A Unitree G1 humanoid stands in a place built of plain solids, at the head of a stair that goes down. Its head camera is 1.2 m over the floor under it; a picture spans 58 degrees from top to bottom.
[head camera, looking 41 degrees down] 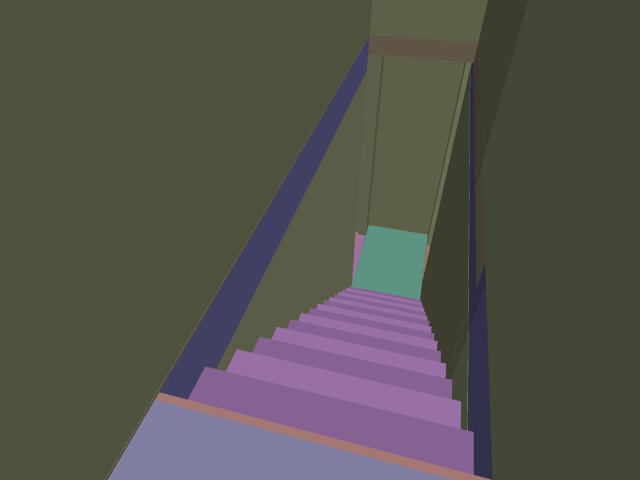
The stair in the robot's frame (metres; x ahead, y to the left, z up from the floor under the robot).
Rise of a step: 0.21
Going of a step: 0.23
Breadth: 0.96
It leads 15 degrees to the right of straight ahead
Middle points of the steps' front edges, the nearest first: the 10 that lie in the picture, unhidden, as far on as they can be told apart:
0.56 0.02 0.00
0.78 -0.04 -0.20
1.00 -0.10 -0.41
1.22 -0.16 -0.62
1.44 -0.21 -0.82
1.66 -0.27 -1.03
1.88 -0.33 -1.23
2.10 -0.39 -1.44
2.32 -0.45 -1.64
2.54 -0.50 -1.85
